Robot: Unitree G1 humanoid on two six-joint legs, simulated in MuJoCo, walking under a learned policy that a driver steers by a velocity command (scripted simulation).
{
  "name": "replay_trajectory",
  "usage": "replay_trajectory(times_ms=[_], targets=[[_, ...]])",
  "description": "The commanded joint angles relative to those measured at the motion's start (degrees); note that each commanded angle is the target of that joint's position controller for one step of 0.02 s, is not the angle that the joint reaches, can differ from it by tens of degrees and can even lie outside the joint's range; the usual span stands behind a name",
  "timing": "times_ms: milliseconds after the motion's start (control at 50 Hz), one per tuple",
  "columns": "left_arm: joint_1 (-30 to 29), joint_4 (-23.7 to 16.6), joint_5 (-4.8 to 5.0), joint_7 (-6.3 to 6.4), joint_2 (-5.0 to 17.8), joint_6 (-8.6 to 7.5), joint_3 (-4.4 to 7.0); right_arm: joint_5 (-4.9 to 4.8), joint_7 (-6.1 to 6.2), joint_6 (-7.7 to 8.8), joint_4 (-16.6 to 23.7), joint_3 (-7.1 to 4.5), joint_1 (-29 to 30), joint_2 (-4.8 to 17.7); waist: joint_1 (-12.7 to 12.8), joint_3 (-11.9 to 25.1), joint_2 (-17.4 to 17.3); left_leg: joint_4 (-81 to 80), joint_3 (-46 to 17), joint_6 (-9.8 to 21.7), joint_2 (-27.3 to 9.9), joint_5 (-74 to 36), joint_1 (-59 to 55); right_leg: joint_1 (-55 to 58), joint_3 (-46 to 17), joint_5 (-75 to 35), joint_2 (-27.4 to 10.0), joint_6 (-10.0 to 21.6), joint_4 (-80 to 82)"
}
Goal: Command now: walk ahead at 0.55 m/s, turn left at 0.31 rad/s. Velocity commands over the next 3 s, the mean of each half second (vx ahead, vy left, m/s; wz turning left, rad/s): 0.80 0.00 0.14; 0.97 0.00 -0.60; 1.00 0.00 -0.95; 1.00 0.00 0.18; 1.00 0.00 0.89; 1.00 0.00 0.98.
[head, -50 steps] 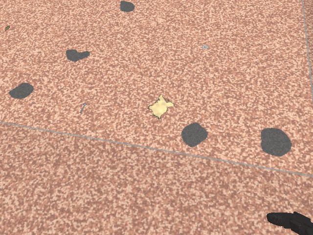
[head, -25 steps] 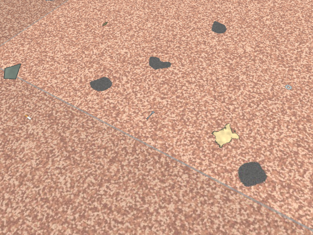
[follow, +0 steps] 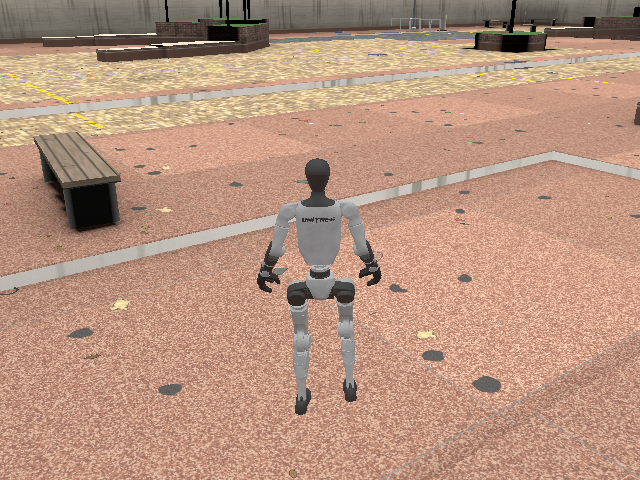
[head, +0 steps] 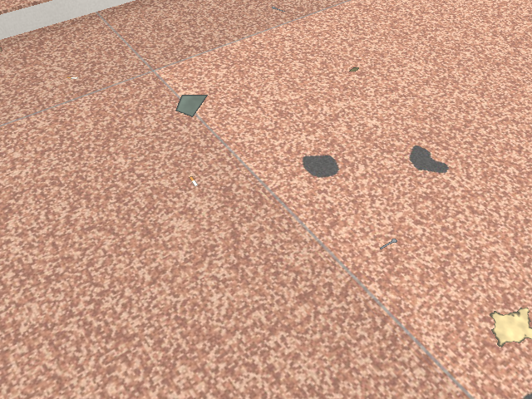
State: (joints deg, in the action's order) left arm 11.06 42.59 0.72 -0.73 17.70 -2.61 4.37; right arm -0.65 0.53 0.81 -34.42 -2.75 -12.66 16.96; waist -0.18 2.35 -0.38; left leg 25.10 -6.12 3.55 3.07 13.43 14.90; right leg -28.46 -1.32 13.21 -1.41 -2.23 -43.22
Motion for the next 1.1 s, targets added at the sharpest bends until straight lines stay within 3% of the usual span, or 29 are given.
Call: replay_trajectory(times_ms=[20,40,60,100,140,160,180,200,240,280,400,500,540,580,600,620,640,660,700,780,840,920,960,1000,1020,1040,1060,1080,1100], targets=[[-7.5,-6.3,0.58,-0.56,5.1,-2.96,0.74,-0.35,-0.35,1.96,2.2,-2.97,-1.6,10.5,-3.1,-2.2,-9.1,-13.0,-17.4,9.7,-16.2,20.0,-2.5,-3.9,-0.3,0.0,-1.1,1.4,4.9],[-7.7,-6.6,0.74,-0.69,4.7,-3.33,0.51,-0.52,-0.6,2.14,2.2,-2.83,-1.7,10.3,-3.1,-3.2,-8.9,-12.8,-17.5,9.8,-16.3,20.0,-1.7,-3.1,0.1,0.4,-1.1,1.9,5.9],[-5.4,-5.6,-4.09,-2.05,3.6,-0.65,-0.17,3.05,-1.96,0.99,1.3,-3.14,-3.2,11.8,-2.7,-1.7,-9.0,-13.9,-14.9,8.1,-12.5,23.7,0.5,2.3,4.4,3.9,1.1,1.8,6.8],[-2.7,-5.7,-2.99,-2.49,3.2,0.54,-0.25,2.25,-2.88,0.34,1.8,-2.84,-0.1,10.6,0.4,-4.1,-7.7,-11.9,-13.4,7.0,-11.0,23.7,6.9,10.3,6.2,2.5,1.8,2.7,10.8],[9.1,-2.5,-2.86,-1.49,4.8,-0.41,0.21,2.13,-2.34,0.58,2.5,-2.01,2.9,7.6,6.8,-3.1,-1.0,-1.2,-10.7,5.0,-7.6,23.8,17.5,26.6,4.0,5.1,0.8,4.1,14.7],[19.8,-0.4,-4.09,-0.49,9.3,-1.51,1.09,2.21,-1.88,1.3,4.4,-0.66,6.9,2.7,11.9,-1.7,11.9,19.5,-3.0,2.1,-1.1,17.6,25.7,34.5,-12.8,20.9,-11.0,6.4,24.0],[21.1,-0.4,-4.1,-0.34,16.1,-1.8,2.61,1.83,-1.55,2.17,7.7,0.14,7.9,0.7,10.4,-2.8,17.3,33.2,-0.8,1.5,5.1,17.6,40.7,37.4,-39.7,38.7,-21.6,11.6,34.8],[17.1,-1.3,-3.5,-0.15,14.0,-1.63,2.46,2.72,-1.41,2.31,7.1,-0.21,6.9,2.8,7.7,-3.9,9.1,40.5,-5.7,2.1,1.3,11.5,44.7,35.8,-44.0,40.9,-23.6,14.5,34.5],[11.3,-2.0,-2.28,-0.26,8.6,-2.04,0.83,3.32,-2.54,2.44,4.4,-0.96,4.7,5.6,3.5,-3.4,4.4,40.1,-4.3,0.6,-2.4,3.0,40.2,31.3,-28.9,31.0,-16.8,11.2,31.9],[9.9,-1.6,-1.96,0.18,6.4,-2.7,-0.22,4.07,-3.99,1.64,2.6,-1.24,3.3,6.3,2.0,-3.6,7.2,38.4,-0.3,-2.0,-4.0,-1.7,34.1,25.6,-19.8,24.2,-11.8,10.0,35.2],[16.0,2.3,-1.19,-0.51,5.4,-3.42,-0.26,2.88,-4.93,0.77,3.9,0.44,13.0,3.5,4.2,-8.6,6.0,23.4,7.6,-3.7,-6.1,-11.5,31.8,25.1,-7.6,5.2,-8.0,11.8,40.9],[19.5,5.9,-1.44,0.02,6.7,-3.44,-0.31,2.67,-5.17,1.18,5.3,1.2,19.5,3.2,5.2,-11.0,6.0,10.3,11.1,0.0,-5.6,-11.4,23.7,30.9,-3.6,-16.4,-11.2,11.9,42.1],[18.2,6.8,-1.41,0.46,8.8,-3.21,-0.13,2.99,-4.01,1.43,4.3,0.8,15.7,4.1,1.9,-7.5,7.0,8.0,12.2,1.6,-1.8,-5.7,13.5,32.4,-2.0,-43.3,-11.5,11.2,33.6],[15.4,7.2,-1.59,0.87,11.6,-2.75,0.38,3.01,-1.89,1.96,-1.6,-0.99,-4.6,7.5,-8.7,3.8,7.0,6.8,11.3,3.1,0.9,-2.1,-11.8,26.1,-0.5,-57.2,-10.1,10.0,10.4],[14.5,5.7,-1.67,0.79,8.9,-2.95,-0.34,4.17,-0.65,2.18,-4.4,-2.46,-15.8,11.8,-13.4,11.6,2.5,7.5,1.0,3.5,-9.1,9.4,-29.7,12.2,0.0,-38.9,-6.9,9.7,-8.3],[19.4,2.7,-0.11,0.1,-1.3,-3.2,-2.47,5.91,-0.34,2.63,-4.8,-3.91,-17.6,17.7,-8.3,20.3,-16.7,-1.9,-27.8,5.4,-26.6,40.1,-41.6,-6.4,-0.6,9.9,2.5,8.8,-29.1],[15.1,2.6,0.2,0.13,4.0,-2.91,-1.34,5.0,-0.76,2.66,-3.9,-3.19,-14.2,14.7,-8.4,18.5,-12.1,-11.9,-40.0,4.3,-27.7,46.3,-34.5,-9.9,-6.0,10.1,2.7,10.4,-35.5],[10.1,1.7,0.06,0.01,5.6,-2.44,-0.56,4.67,-0.68,2.69,-4.7,-2.37,-8.9,10.8,-6.0,7.4,-7.2,-11.2,-29.6,3.2,-25.6,37.0,-26.6,-13.2,-4.7,4.3,-0.6,10.4,-36.0],[8.7,2.7,-0.97,-1.01,3.1,-1.59,-1.15,4.03,-0.71,3.46,-5.9,-1.46,-5.3,6.6,-2.7,-0.5,-3.2,-13.3,-14.1,2.1,-21.2,17.6,-14.3,-10.1,-3.8,-0.4,-4.3,9.3,-31.2],[4.6,1.2,-1.82,-2.67,-0.4,1.73,-1.65,1.88,-1.02,5.35,-9.6,-0.47,-6.5,2.7,0.6,-7.0,-4.5,-17.8,2.1,0.4,-18.7,3.8,-7.8,-13.1,-2.2,-3.1,-7.2,7.5,-30.3],[-2.5,-1.7,-1.61,-3.62,-1.1,2.14,-2.25,2.05,-1.3,6.26,-11.3,-0.26,-7.1,1.7,1.1,-10.5,-3.9,-20.0,13.4,-1.2,-15.1,-8.3,-5.9,-15.9,1.0,-11.6,-6.3,7.5,-24.8],[-10.9,-5.0,-1.71,-4.8,-0.2,1.7,-3.01,2.11,-0.24,6.6,-13.4,-0.4,-9.0,3.6,1.2,-13.1,-0.7,-21.4,22.7,-2.5,-13.5,-29.1,-9.6,-12.2,8.5,-17.8,-3.5,9.9,-7.5],[-11.9,-5.4,-1.48,-4.92,0.2,1.54,-3.15,1.92,0.55,6.32,-14.1,-0.58,-10.9,6.0,1.6,-11.1,-1.3,-17.5,24.6,-3.5,-14.1,-53.8,-14.8,-6.0,13.1,-18.7,0.7,12.0,-1.5],[-5.3,-3.5,-1.06,-4.12,2.6,1.66,-2.5,2.11,1.72,4.89,-13.5,-1.55,-10.4,10.0,5.9,-5.3,-4.9,-6.7,24.4,-4.0,-15.9,-75.7,-20.9,1.8,14.7,-13.9,4.9,13.5,-0.2],[3.0,-1.4,-0.92,-3.53,4.8,1.74,-1.55,2.51,2.1,3.75,-12.7,-2.15,-8.2,11.7,10.5,-0.8,-6.5,3.7,23.6,-3.5,-17.1,-81.4,-20.8,10.3,13.9,-9.9,6.5,14.6,-0.8],[14.8,2.1,-0.9,-2.71,7.7,1.81,0.0,2.94,2.12,2.63,-11.4,-2.63,-4.9,12.9,16.0,4.2,-6.9,18.4,21.9,-2.3,-18.0,-80.3,-17.0,22.0,11.2,-5.3,7.3,16.4,-0.2],[24.2,5.3,-0.91,-1.29,10.3,1.81,1.93,3.09,1.36,1.97,-10.7,-2.79,-2.9,12.5,19.0,7.2,-3.3,38.6,21.2,-1.5,-15.4,-61.6,-8.4,34.8,6.5,-1.0,7.3,18.2,4.9],[18.6,5.3,0.21,-0.05,12.8,2.56,3.3,3.38,-0.09,2.56,-9.3,-1.06,-0.3,4.8,13.4,-0.1,11.3,60.8,19.4,-2.7,-3.2,2.0,10.2,37.4,-5.4,-0.2,1.6,19.9,7.7],[13.8,2.4,-2.2,-0.42,18.8,3.11,4.03,2.19,-0.3,4.08,-2.1,0.01,-5.2,2.5,4.8,8.4,15.9,74.7,8.4,-5.5,1.2,15.5,31.9,52.0,-36.8,-1.1,-9.6,32.3,16.0]])
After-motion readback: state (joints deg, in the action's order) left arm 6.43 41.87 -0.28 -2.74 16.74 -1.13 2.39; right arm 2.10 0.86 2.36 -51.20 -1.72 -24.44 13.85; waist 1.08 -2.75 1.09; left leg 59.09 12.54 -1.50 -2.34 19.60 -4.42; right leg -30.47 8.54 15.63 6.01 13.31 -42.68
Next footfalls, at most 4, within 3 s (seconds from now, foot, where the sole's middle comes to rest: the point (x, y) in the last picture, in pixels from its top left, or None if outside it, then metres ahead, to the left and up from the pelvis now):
0.16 right None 0.11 -0.14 -0.78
0.58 left None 0.50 0.11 -0.78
1.06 right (307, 268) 0.90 -0.11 -0.78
1.50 left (327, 162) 1.36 -0.21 -0.78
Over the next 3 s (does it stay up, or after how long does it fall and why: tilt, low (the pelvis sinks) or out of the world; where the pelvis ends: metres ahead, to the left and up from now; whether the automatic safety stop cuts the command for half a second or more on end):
stays up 2.25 -0.81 -0.01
